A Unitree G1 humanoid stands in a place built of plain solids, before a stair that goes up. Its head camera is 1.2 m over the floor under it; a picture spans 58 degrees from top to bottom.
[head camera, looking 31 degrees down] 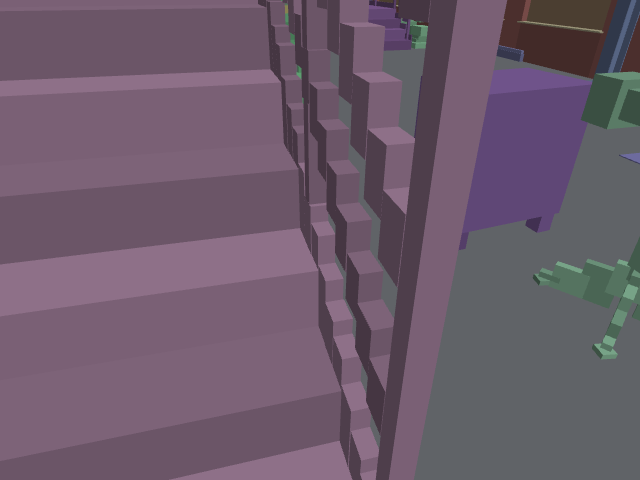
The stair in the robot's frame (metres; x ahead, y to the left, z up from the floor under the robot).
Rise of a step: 0.19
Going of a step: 0.23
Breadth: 1.01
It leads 14 degrees to the left of straight ahead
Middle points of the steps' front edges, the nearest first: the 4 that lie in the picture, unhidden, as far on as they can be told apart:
0.58 0.39 0.38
0.80 0.45 0.56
1.02 0.50 0.75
1.24 0.56 0.94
